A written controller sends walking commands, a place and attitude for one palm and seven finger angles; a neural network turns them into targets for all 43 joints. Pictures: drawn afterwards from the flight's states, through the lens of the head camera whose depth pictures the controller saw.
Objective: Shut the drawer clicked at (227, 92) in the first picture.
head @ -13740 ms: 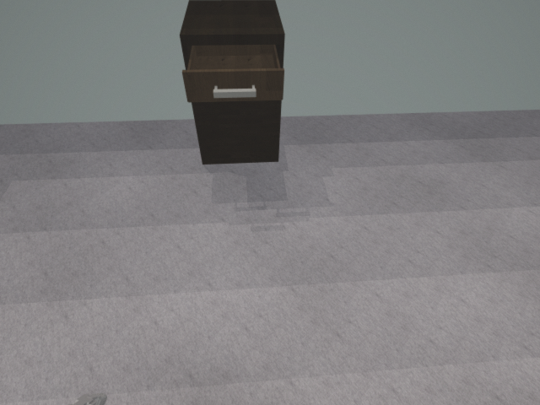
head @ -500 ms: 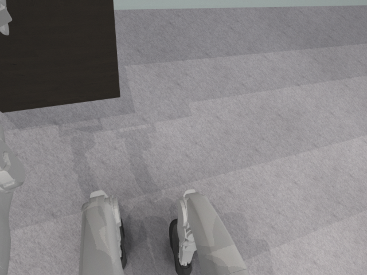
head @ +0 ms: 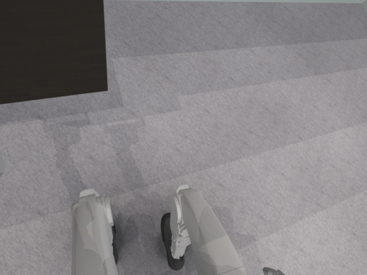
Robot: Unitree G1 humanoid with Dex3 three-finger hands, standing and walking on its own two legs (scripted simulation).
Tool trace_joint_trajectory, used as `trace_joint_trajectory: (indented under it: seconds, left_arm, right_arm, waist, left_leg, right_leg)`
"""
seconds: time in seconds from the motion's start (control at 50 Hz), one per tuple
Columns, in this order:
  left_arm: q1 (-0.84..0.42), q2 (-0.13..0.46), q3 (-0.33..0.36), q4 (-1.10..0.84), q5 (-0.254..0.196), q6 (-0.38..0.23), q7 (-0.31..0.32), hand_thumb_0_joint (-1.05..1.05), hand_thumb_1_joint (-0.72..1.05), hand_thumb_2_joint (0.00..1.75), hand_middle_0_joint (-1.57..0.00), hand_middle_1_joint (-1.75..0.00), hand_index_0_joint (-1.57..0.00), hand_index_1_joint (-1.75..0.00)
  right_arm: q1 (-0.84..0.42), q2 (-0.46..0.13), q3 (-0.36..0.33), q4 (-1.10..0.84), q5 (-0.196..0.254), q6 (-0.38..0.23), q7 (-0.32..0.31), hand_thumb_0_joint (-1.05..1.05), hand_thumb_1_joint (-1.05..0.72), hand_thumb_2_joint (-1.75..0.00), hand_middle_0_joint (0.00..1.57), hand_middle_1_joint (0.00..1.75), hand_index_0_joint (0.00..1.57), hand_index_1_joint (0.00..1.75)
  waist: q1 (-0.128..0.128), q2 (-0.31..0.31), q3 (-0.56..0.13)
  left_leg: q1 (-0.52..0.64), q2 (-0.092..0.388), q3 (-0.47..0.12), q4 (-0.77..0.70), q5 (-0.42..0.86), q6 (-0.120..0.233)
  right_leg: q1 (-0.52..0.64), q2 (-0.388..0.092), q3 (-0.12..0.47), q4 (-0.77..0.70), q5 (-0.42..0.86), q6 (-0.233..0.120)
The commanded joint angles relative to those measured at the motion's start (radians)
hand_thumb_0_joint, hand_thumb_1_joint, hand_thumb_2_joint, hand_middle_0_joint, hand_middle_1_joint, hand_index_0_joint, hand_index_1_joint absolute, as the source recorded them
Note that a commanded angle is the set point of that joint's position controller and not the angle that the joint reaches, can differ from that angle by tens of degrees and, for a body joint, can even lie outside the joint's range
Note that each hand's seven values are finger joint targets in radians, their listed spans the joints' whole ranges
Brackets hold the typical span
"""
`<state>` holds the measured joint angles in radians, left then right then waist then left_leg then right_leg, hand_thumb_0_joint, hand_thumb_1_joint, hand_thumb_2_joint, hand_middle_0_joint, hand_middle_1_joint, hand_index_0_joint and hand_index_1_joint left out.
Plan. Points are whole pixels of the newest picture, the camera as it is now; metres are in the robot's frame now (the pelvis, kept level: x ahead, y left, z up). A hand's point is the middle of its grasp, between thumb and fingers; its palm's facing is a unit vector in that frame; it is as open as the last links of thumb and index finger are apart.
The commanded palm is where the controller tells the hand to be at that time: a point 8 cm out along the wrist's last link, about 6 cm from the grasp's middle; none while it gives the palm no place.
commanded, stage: pull the fist back off the drawer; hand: left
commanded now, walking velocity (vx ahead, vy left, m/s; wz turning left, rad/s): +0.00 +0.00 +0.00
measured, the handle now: out of the picture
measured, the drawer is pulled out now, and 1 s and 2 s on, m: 0.00 0.00 0.00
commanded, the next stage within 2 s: draw the hand back to the body in 0.52 s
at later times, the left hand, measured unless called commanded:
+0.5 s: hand out of the picture +0.58 +0.27 +0.06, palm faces +0.21 -0.98 -0.04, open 3.1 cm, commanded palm +0.56 +0.27 +0.07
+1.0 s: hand out of the picture +0.46 +0.28 +0.17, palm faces +0.25 -0.97 -0.04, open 3.3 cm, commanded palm +0.42 +0.30 +0.18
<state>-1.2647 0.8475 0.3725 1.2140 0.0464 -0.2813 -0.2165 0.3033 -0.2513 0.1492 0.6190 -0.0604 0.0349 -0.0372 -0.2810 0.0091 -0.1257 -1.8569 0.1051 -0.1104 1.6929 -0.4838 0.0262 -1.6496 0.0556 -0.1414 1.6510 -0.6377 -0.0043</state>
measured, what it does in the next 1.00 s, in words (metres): rises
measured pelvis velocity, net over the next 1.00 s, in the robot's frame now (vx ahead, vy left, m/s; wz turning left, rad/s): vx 0.07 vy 0.00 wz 0.12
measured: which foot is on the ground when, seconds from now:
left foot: down 0.00-1.00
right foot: down 0.00-1.00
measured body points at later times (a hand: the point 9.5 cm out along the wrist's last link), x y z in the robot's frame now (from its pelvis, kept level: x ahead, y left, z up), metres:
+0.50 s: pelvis +0.02 +0.00 +0.03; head +0.23 +0.07 +0.42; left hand +0.56 +0.32 +0.07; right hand +0.05 -0.25 -0.07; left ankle +0.10 +0.12 -0.50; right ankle +0.06 -0.12 -0.50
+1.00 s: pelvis +0.07 +0.00 +0.13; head +0.20 +0.04 +0.56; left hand +0.44 +0.33 +0.18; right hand +0.20 -0.24 +0.01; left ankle +0.10 +0.12 -0.50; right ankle +0.06 -0.12 -0.50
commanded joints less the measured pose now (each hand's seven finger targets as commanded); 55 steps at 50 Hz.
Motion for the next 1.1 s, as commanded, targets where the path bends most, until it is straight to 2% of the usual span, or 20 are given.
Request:
trace_joint_trajectory:
  seconds: [0.0, 0.08, 0.12, 0.16, 0.26, 0.4, 0.5, 0.52, 0.6, 0.62, 0.66, 0.7, 0.74, 0.8, 0.84, 0.9, 0.94, 1.0, 1.04, 1.08]
  left_arm:
    - [-0.563, 0.153, 0.024, -0.267, -0.036, -0.052, 0.054, 0.0, 0.9, 0.9, -1.4, -1.6, -1.4, -1.6]
    - [-0.536, 0.121, 0.03, -0.287, -0.035, -0.046, 0.054, 0.0, 0.9, 0.9, -1.4, -1.6, -1.4, -1.6]
    - [-0.512, 0.11, 0.042, -0.3, -0.04, -0.041, 0.058, 0.0, 0.9, 0.9, -1.4, -1.6, -1.4, -1.6]
    - [-0.467, 0.092, 0.049, -0.311, -0.044, -0.041, 0.058, 0.0, 0.9, 0.9, -1.4, -1.6, -1.4, -1.6]
    - [-0.372, 0.054, 0.06, -0.365, -0.052, -0.052, 0.068, 0.0, 0.9, 0.9, -1.4, -1.6, -1.4, -1.6]
    - [-0.178, 0.047, 0.117, -0.398, -0.066, -0.101, 0.079, 0.0, 0.9, 0.9, -1.4, -1.6, -1.4, -1.6]
    - [-0.155, 0.071, 0.149, -0.372, -0.073, -0.144, 0.078, 0.0, 0.9, 0.9, -1.4, -1.6, -1.4, -1.6]
    - [-0.125, 0.065, 0.145, -0.362, -0.072, -0.149, 0.073, 0.0, 0.9, 0.9, -1.4, -1.6, -1.4, -1.6]
    - [-0.103, 0.043, 0.141, -0.346, -0.087, -0.168, 0.055, 0.0, 0.9, 0.9, -1.4, -1.6, -1.4, -1.6]
    - [-0.057, 0.068, 0.173, -0.421, -0.101, -0.173, 0.048, 0.0, 0.9, 0.9, -1.4, -1.6, -1.4, -1.6]
    - [0.069, 0.08, 0.208, -0.617, -0.13, -0.173, 0.034, 0.0, 0.9, 0.9, -1.4, -1.6, -1.4, -1.6]
    - [0.216, 0.008, 0.172, -0.755, -0.168, -0.126, 0.019, 0.0, 0.9, 0.9, -1.4, -1.6, -1.4, -1.6]
    - [0.34, -0.056, 0.138, -0.809, -0.198, -0.07, 0.015, 0.0, 0.9, 0.9, -1.4, -1.6, -1.4, -1.6]
    - [0.39, -0.116, 0.113, -0.939, -0.245, -0.036, 0.035, 0.0, 0.9, 0.9, -1.4, -1.6, -1.4, -1.6]
    - [0.403, -0.177, 0.072, -0.981, -0.26, -0.05, 0.056, 0.0, 0.9, 0.9, -1.4, -1.6, -1.4, -1.6]
    - [0.507, -0.258, 0.018, -0.897, -0.26, -0.075, 0.07, 0.0, 0.9, 0.9, -1.4, -1.6, -1.4, -1.6]
    - [0.545, -0.317, -0.044, -0.869, -0.254, -0.096, 0.064, 0.0, 0.9, 0.9, -1.4, -1.6, -1.4, -1.6]
    - [0.659, -0.346, -0.074, -0.831, -0.259, -0.104, 0.043, 0.0, 0.9, 0.9, -1.4, -1.6, -1.4, -1.6]
    - [0.731, -0.343, -0.07, -0.853, -0.275, -0.103, 0.03, 0.0, 0.9, 0.9, -1.4, -1.6, -1.4, -1.6]
    - [0.791, -0.337, -0.059, -0.914, -0.29, -0.105, 0.028, 0.0, 0.9, 0.9, -1.4, -1.6, -1.4, -1.6]
  right_arm:
    - [0.218, -0.247, -0.091, -0.009, -0.001, -0.001, -0.015, 0.0, -0.9, -0.9, 0.2, 0.3, 0.2, 0.3]
    - [0.231, -0.245, -0.102, -0.006, -0.006, 0.007, -0.002, 0.0, -0.9, -0.9, 0.2, 0.3, 0.2, 0.3]
    - [0.239, -0.245, -0.109, -0.002, -0.009, 0.011, 0.002, 0.0, -0.9, -0.9, 0.2, 0.3, 0.2, 0.3]
    - [0.24, -0.24, -0.115, -0.004, -0.008, 0.013, 0.01, 0.0, -0.9, -0.9, 0.2, 0.3, 0.2, 0.3]
    - [0.235, -0.233, -0.131, -0.005, -0.006, 0.021, 0.026, 0.0, -0.9, -0.9, 0.2, 0.3, 0.2, 0.3]
    - [0.221, -0.212, -0.144, -0.017, -0.002, 0.031, 0.04, 0.0, -0.9, -0.9, 0.2, 0.3, 0.2, 0.3]
    - [0.214, -0.205, -0.149, -0.012, 0.0, 0.038, 0.04, 0.0, -0.9, -0.9, 0.2, 0.3, 0.2, 0.3]
    - [0.211, -0.202, -0.148, -0.018, 0.002, 0.041, 0.041, 0.0, -0.9, -0.9, 0.2, 0.3, 0.2, 0.3]
    - [0.205, -0.201, -0.155, -0.016, 0.003, 0.052, 0.042, 0.0, -0.9, -0.9, 0.2, 0.3, 0.2, 0.3]
    - [0.207, -0.201, -0.161, -0.033, 0.007, 0.058, 0.042, 0.0, -0.9, -0.9, 0.2, 0.3, 0.2, 0.3]
    - [0.188, -0.198, -0.177, -0.072, 0.023, 0.067, 0.049, 0.0, -0.9, -0.9, 0.2, 0.3, 0.2, 0.3]
    - [0.171, -0.187, -0.189, -0.095, 0.049, 0.068, 0.057, 0.0, -0.9, -0.9, 0.2, 0.3, 0.2, 0.3]
    - [0.157, -0.182, -0.191, -0.103, 0.071, 0.058, 0.053, 0.0, -0.9, -0.9, 0.2, 0.3, 0.2, 0.3]
    - [0.126, -0.173, -0.199, -0.095, 0.089, 0.026, 0.036, 0.0, -0.9, -0.9, 0.2, 0.3, 0.2, 0.3]
    - [0.108, -0.161, -0.197, -0.079, 0.092, -0.002, 0.022, 0.0, -0.9, -0.9, 0.2, 0.3, 0.2, 0.3]
    - [0.096, -0.152, -0.199, -0.057, 0.091, -0.022, 0.008, 0.0, -0.9, -0.9, 0.2, 0.3, 0.2, 0.3]
    - [0.085, -0.15, -0.199, -0.059, 0.093, -0.028, 0.008, 0.0, -0.9, -0.9, 0.2, 0.3, 0.2, 0.3]
    - [0.052, -0.15, -0.197, -0.091, 0.099, -0.02, 0.008, 0.0, -0.9, -0.9, 0.2, 0.3, 0.2, 0.3]
    - [0.034, -0.152, -0.194, -0.121, 0.105, -0.014, 0.01, 0.0, -0.9, -0.9, 0.2, 0.3, 0.2, 0.3]
    - [0.007, -0.148, -0.191, -0.154, 0.108, -0.009, 0.008, 0.0, -0.9, -0.9, 0.2, 0.3, 0.2, 0.3]
  waist:
    - [-0.053, 0.424, -0.572]
    - [-0.033, 0.45, -0.594]
    - [-0.026, 0.416, -0.608]
    - [-0.006, 0.438, -0.615]
    - [0.021, 0.414, -0.629]
    - [0.071, 0.322, -0.654]
    - [0.063, 0.243, -0.622]
    - [0.075, 0.249, -0.617]
    - [0.069, 0.225, -0.62]
    - [0.111, 0.24, -0.693]
    - [0.184, 0.334, -0.872]
    - [0.194, 0.295, -0.903]
    - [0.192, 0.24, -0.84]
    - [0.179, 0.173, -0.755]
    - [0.165, 0.16, -0.695]
    - [0.153, 0.103, -0.542]
    - [0.154, 0.137, -0.466]
    - [0.175, 0.108, -0.373]
    - [0.2, 0.138, -0.349]
    - [0.215, 0.118, -0.334]
  left_leg:
    - [0.795, -0.008, -0.099, -0.218, -0.108, 0.014]
    - [0.855, -0.006, -0.113, -0.23, -0.062, 0.005]
    - [0.863, -0.005, -0.116, -0.232, -0.046, 0.005]
    - [0.891, -0.005, -0.115, -0.242, -0.019, 0.0]
    - [0.935, -0.003, -0.114, -0.264, 0.022, -0.005]
    - [0.9, -0.009, -0.053, -0.247, 0.146, 0.004]
    - [0.815, -0.013, -0.013, -0.212, 0.213, 0.016]
    - [0.803, -0.016, -0.005, -0.211, 0.224, 0.015]
    - [0.799, -0.017, 0.007, -0.192, 0.281, 0.019]
    - [0.841, -0.02, 0.017, -0.207, 0.324, 0.018]
    - [1.021, -0.026, 0.02, -0.262, 0.458, 0.004]
    - [1.102, -0.033, 0.028, -0.317, 0.498, 0.003]
    - [1.102, -0.04, 0.03, -0.365, 0.485, 0.005]
    - [1.117, -0.046, 0.043, -0.427, 0.436, 0.011]
    - [1.145, -0.052, 0.049, -0.468, 0.416, 0.009]
    - [1.153, -0.058, 0.068, -0.528, 0.367, 0.007]
    - [1.203, -0.064, 0.071, -0.574, 0.352, 0.002]
    - [1.252, -0.07, 0.073, -0.648, 0.33, 0.0]
    - [1.283, -0.08, 0.08, -0.688, 0.343, 0.002]
    - [1.33, -0.079, 0.081, -0.732, 0.369, 0.002]
  right_leg:
    - [-0.021, 0.023, 0.038, -0.229, 0.086, -0.035]
    - [-0.038, 0.022, 0.026, -0.219, 0.106, -0.04]
    - [-0.022, 0.022, 0.024, -0.22, 0.113, -0.038]
    - [-0.022, 0.02, 0.022, -0.222, 0.121, -0.041]
    - [0.007, 0.019, 0.025, -0.238, 0.133, -0.041]
    - [0.151, 0.022, 0.046, -0.275, 0.178, -0.035]
    - [0.231, 0.026, 0.065, -0.289, 0.225, -0.024]
    - [0.249, 0.027, 0.068, -0.291, 0.233, -0.025]
    - [0.272, 0.026, 0.075, -0.289, 0.289, -0.022]
    - [0.347, 0.026, 0.082, -0.295, 0.334, -0.022]
    - [0.45, 0.021, 0.086, -0.308, 0.449, -0.031]
    - [0.555, 0.02, 0.091, -0.366, 0.523, -0.023]
    - [0.607, 0.016, 0.09, -0.413, 0.541, -0.019]
    - [0.675, 0.012, 0.093, -0.495, 0.537, -0.005]
    - [0.701, 0.007, 0.094, -0.541, 0.525, -0.003]
    - [0.73, 0.007, 0.091, -0.609, 0.491, 0.001]
    - [0.729, 0.006, 0.086, -0.646, 0.461, -0.007]
    - [0.776, 0.007, 0.075, -0.704, 0.438, -0.013]
    - [0.84, 0.006, 0.077, -0.734, 0.459, -0.019]
    - [0.895, 0.005, 0.071, -0.763, 0.486, -0.017]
